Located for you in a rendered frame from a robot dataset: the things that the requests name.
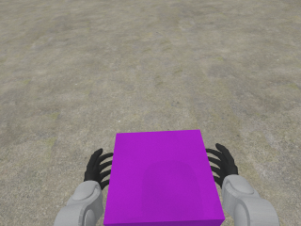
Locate carton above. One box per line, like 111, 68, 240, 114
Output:
103, 129, 225, 226

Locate right robot forearm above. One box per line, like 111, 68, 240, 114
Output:
221, 174, 280, 226

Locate left robot hand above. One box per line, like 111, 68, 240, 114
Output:
84, 148, 114, 190

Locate right robot hand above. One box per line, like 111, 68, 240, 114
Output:
205, 143, 239, 189

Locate left robot forearm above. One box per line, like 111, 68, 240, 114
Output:
54, 180, 104, 226

